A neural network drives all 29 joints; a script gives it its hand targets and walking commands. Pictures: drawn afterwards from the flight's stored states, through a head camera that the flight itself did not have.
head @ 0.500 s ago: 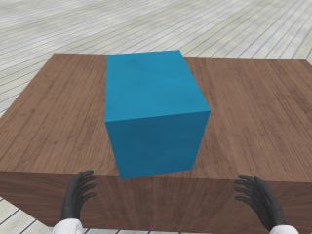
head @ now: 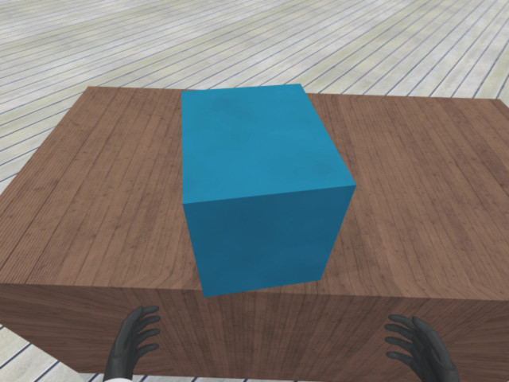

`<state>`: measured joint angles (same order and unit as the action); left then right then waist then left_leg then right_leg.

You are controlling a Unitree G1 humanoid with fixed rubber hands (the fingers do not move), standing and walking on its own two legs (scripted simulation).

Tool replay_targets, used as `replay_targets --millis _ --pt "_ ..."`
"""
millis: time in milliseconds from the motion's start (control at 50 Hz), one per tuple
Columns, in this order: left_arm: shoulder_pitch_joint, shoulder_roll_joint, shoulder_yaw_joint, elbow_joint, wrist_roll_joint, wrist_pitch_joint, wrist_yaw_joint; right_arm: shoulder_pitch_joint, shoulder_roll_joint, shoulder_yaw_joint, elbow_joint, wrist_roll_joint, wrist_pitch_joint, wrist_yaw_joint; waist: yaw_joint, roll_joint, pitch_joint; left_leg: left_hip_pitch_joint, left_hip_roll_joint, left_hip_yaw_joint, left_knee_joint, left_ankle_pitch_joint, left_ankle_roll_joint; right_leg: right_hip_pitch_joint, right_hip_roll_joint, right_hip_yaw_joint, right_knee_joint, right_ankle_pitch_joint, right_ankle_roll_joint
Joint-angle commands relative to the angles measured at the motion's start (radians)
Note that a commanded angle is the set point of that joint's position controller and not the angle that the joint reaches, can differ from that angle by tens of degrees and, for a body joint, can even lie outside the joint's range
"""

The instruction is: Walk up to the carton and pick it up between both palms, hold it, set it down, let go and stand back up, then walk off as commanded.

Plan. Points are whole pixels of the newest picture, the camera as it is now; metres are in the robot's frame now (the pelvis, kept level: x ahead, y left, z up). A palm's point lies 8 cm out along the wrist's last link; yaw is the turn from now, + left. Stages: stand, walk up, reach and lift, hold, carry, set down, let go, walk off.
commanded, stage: set down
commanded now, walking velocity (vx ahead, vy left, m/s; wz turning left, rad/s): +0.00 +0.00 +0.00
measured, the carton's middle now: (253, 188) +0.46 +0.04 +0.05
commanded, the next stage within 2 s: let go in 1.26 s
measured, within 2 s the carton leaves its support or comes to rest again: neither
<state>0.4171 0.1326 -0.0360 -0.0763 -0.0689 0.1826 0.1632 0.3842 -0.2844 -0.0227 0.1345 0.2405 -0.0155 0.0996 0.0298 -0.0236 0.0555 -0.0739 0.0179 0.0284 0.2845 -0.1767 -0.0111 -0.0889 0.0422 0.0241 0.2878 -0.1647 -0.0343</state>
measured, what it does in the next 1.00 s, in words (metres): stands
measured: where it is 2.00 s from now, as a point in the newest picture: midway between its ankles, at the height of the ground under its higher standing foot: outside the picture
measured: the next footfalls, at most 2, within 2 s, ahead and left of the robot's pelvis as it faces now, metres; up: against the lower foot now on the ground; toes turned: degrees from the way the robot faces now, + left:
none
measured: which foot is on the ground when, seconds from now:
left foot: down 0.00-1.00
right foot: down 0.00-1.00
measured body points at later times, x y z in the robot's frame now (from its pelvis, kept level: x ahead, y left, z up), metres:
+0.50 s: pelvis +0.01 +0.01 +0.00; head +0.02 +0.02 +0.45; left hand +0.16 +0.23 -0.05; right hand +0.18 -0.22 -0.05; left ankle -0.01 +0.12 -0.75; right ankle +0.00 -0.10 -0.75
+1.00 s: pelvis +0.01 +0.01 +0.00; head +0.03 +0.02 +0.45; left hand +0.16 +0.24 -0.08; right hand +0.17 -0.21 -0.08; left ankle -0.01 +0.12 -0.75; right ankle +0.00 -0.10 -0.75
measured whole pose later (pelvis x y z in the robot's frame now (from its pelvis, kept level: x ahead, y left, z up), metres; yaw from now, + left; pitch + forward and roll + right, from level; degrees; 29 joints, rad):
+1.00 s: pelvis +0.01 +0.01 +0.00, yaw +1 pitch -1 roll +0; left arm 0.30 0.20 -0.02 0.34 -0.04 0.11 0.06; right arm 0.26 -0.18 -0.01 0.60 0.06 -0.18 0.05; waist 0.03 -0.01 0.06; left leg -0.11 0.01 0.02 0.35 -0.22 0.00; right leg -0.10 0.03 0.01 0.31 -0.19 -0.02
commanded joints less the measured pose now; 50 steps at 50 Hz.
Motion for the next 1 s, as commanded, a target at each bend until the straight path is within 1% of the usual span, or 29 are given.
replay_targets --millis 0,20,40,80,100,120,140,160,180,220,240,300,420,440,460,480,500,520,540,580,620,660,700,760,800,840,940,960,980 --pt "-0.075 0.068 0.024 -0.178 0.009 -0.072 0.004 -0.075 -0.131 -0.084 -0.167 -0.010 -0.068 0.002 0.006 0.009 -0.098 0.086 -0.015 0.005 -0.003 0.204 -0.018 -0.066 -0.023 0.009 -0.062 0.093 0.000" --pt "-0.074 0.069 0.023 -0.134 0.007 -0.070 -0.001 -0.071 -0.131 -0.087 -0.139 -0.021 -0.065 0.003 -0.003 -0.006 -0.097 0.080 -0.014 0.003 -0.002 0.199 -0.018 -0.065 -0.023 0.009 -0.059 0.091 0.001" --pt "-0.072 0.072 0.023 -0.165 0.008 -0.078 0.002 -0.074 -0.126 -0.081 -0.159 -0.015 -0.076 0.006 0.010 0.005 -0.115 0.086 -0.014 0.005 0.004 0.226 -0.020 -0.062 -0.019 0.005 -0.056 0.114 0.000" --pt "-0.075 0.077 0.018 -0.117 0.003 -0.082 -0.006 -0.081 -0.127 -0.085 -0.126 -0.029 -0.080 0.004 0.001 -0.004 -0.116 0.083 -0.016 0.005 0.007 0.218 -0.018 -0.066 -0.019 0.004 -0.056 0.117 0.002" --pt "-0.058 0.077 0.021 -0.141 0.007 -0.088 -0.002 -0.061 -0.124 -0.080 -0.132 -0.023 -0.088 0.007 0.011 0.005 -0.122 0.085 -0.013 0.005 0.009 0.250 -0.023 -0.052 -0.015 -0.001 -0.050 0.143 0.001" --pt "-0.063 0.076 0.020 -0.096 0.009 -0.087 -0.009 -0.061 -0.122 -0.084 -0.094 -0.033 -0.086 0.004 -0.003 -0.003 -0.113 0.087 -0.016 0.004 0.013 0.246 -0.022 -0.056 -0.020 0.002 -0.056 0.144 0.002" --pt "-0.070 0.086 0.031 -0.126 0.009 -0.093 -0.007 -0.070 -0.122 -0.082 -0.107 -0.032 -0.094 0.006 0.009 -0.004 -0.122 0.076 -0.014 0.005 0.012 0.249 -0.020 -0.046 -0.018 -0.001 -0.048 0.144 0.001" --pt "-0.072 0.078 0.020 -0.118 0.006 -0.096 -0.007 -0.073 -0.121 -0.085 -0.106 -0.033 -0.098 0.007 0.006 0.006 -0.123 0.082 -0.014 0.004 0.014 0.243 -0.022 -0.059 -0.019 -0.002 -0.051 0.137 0.001" --pt "-0.069 0.071 0.020 -0.044 0.014 -0.086 -0.015 -0.073 -0.119 -0.082 -0.042 -0.046 -0.090 0.008 -0.003 0.000 -0.090 0.077 -0.014 0.003 0.009 0.227 -0.022 -0.069 -0.019 -0.001 -0.057 0.120 0.000" --pt "-0.077 0.090 0.026 -0.044 0.008 -0.094 -0.022 -0.079 -0.107 -0.076 -0.052 -0.059 -0.096 0.005 0.008 -0.023 -0.101 0.066 -0.014 0.009 0.009 0.221 -0.016 -0.054 -0.022 -0.003 -0.054 0.120 0.004" --pt "-0.079 0.096 0.026 -0.085 0.002 -0.104 -0.017 -0.080 -0.110 -0.075 -0.081 -0.052 -0.106 0.004 0.012 -0.016 -0.127 0.063 -0.014 0.011 0.012 0.237 -0.017 -0.045 -0.020 -0.003 -0.046 0.143 0.004" --pt "-0.075 0.098 0.028 -0.027 0.006 -0.109 -0.025 -0.072 -0.094 -0.069 -0.005 -0.068 -0.113 0.001 0.008 0.000 -0.115 0.063 -0.016 0.009 0.022 0.262 -0.021 -0.040 -0.024 -0.002 -0.046 0.161 0.003" --pt "-0.091 0.112 0.027 0.010 -0.002 -0.120 -0.040 -0.084 -0.079 -0.063 0.023 -0.082 -0.134 -0.007 0.007 -0.002 -0.127 0.054 -0.016 0.013 0.024 0.254 -0.021 -0.031 -0.029 -0.012 -0.047 0.156 0.005" --pt "-0.095 0.121 0.034 0.050 -0.002 -0.117 -0.049 -0.083 -0.065 -0.053 0.054 -0.095 -0.133 -0.011 0.008 -0.008 -0.112 0.043 -0.019 0.016 0.023 0.237 -0.016 -0.032 -0.033 -0.005 -0.051 0.147 0.007" --pt "-0.100 0.118 0.026 0.026 -0.003 -0.125 -0.046 -0.083 -0.067 -0.055 0.050 -0.093 -0.139 -0.012 0.002 0.001 -0.123 0.053 -0.018 0.012 0.024 0.255 -0.019 -0.032 -0.030 -0.011 -0.047 0.163 0.006" --pt "-0.095 0.123 0.039 0.046 0.004 -0.122 -0.049 -0.083 -0.066 -0.051 0.068 -0.095 -0.143 -0.011 0.016 0.009 -0.107 0.044 -0.017 0.014 0.022 0.257 -0.020 -0.032 -0.030 -0.010 -0.047 0.155 0.005" --pt "-0.100 0.123 0.037 0.086 0.012 -0.118 -0.055 -0.089 -0.061 -0.049 0.101 -0.107 -0.142 -0.014 0.010 0.005 -0.093 0.038 -0.019 0.014 0.020 0.250 -0.020 -0.033 -0.030 -0.012 -0.049 0.153 0.006" --pt "-0.101 0.131 0.040 0.058 0.002 -0.126 -0.056 -0.084 -0.063 -0.049 0.082 -0.104 -0.149 -0.018 0.013 0.010 -0.119 0.037 -0.017 0.019 0.024 0.255 -0.019 -0.016 -0.032 -0.013 -0.042 0.168 0.007" --pt "-0.106 0.121 0.034 0.091 0.013 -0.121 -0.058 -0.093 -0.066 -0.054 0.129 -0.111 -0.151 -0.014 0.006 0.021 -0.112 0.043 -0.013 0.011 0.023 0.254 -0.025 -0.026 -0.027 -0.019 -0.041 0.153 0.002" --pt "-0.106 0.139 0.035 0.055 0.003 -0.135 -0.059 -0.096 -0.055 -0.056 0.099 -0.106 -0.169 -0.022 0.004 0.017 -0.135 0.041 -0.014 0.012 0.027 0.271 -0.025 -0.010 -0.029 -0.021 -0.038 0.179 0.004" --pt "-0.109 0.137 0.044 0.143 0.016 -0.124 -0.070 -0.098 -0.046 -0.042 0.175 -0.124 -0.166 -0.024 0.005 0.024 -0.112 0.051 -0.014 0.013 0.030 0.256 -0.023 -0.030 -0.031 -0.019 -0.044 0.153 0.004" --pt "-0.123 0.150 0.047 0.146 0.008 -0.131 -0.077 -0.111 -0.035 -0.036 0.165 -0.130 -0.178 -0.034 0.006 0.004 -0.116 0.041 -0.016 0.018 0.033 0.256 -0.018 -0.021 -0.032 -0.018 -0.037 0.164 0.010" --pt "-0.123 0.150 0.051 0.142 0.014 -0.136 -0.078 -0.113 -0.041 -0.035 0.187 -0.135 -0.188 -0.036 0.007 0.014 -0.117 0.043 -0.013 0.016 0.033 0.270 -0.023 -0.018 -0.026 -0.024 -0.032 0.178 0.007" --pt "-0.146 0.156 0.047 0.202 0.020 -0.129 -0.089 -0.138 -0.028 -0.040 0.242 -0.154 -0.194 -0.040 0.001 0.024 -0.109 0.036 -0.007 0.016 0.035 0.230 -0.024 -0.030 -0.028 -0.027 -0.034 0.136 0.004" --pt "-0.160 0.158 0.051 0.176 0.020 -0.138 -0.083 -0.150 -0.032 -0.046 0.228 -0.153 -0.206 -0.041 0.003 0.033 -0.124 0.040 -0.009 0.019 0.036 0.236 -0.024 -0.027 -0.027 -0.033 -0.026 0.147 0.006" --pt "-0.157 0.157 0.049 0.228 0.026 -0.128 -0.093 -0.151 -0.024 -0.041 0.282 -0.166 -0.204 -0.044 -0.006 0.025 -0.107 0.041 -0.007 0.018 0.038 0.239 -0.026 -0.025 -0.025 -0.036 -0.030 0.146 0.005" --pt "-0.186 0.169 0.059 0.219 0.024 -0.135 -0.095 -0.180 -0.022 -0.042 0.287 -0.172 -0.228 -0.053 -0.007 0.030 -0.127 0.050 -0.007 0.020 0.048 0.249 -0.027 -0.027 -0.022 -0.041 -0.016 0.162 0.008" --pt "-0.178 0.159 0.062 0.303 0.041 -0.120 -0.105 -0.175 -0.017 -0.034 0.358 -0.183 -0.217 -0.055 -0.012 0.029 -0.094 0.043 -0.009 0.020 0.045 0.239 -0.028 -0.028 -0.025 -0.034 -0.022 0.151 0.008" --pt "-0.192 0.164 0.065 0.282 0.041 -0.121 -0.105 -0.187 -0.021 -0.036 0.345 -0.183 -0.223 -0.055 -0.011 0.028 -0.104 0.050 -0.007 0.021 0.048 0.236 -0.025 -0.035 -0.023 -0.039 -0.020 0.149 0.008"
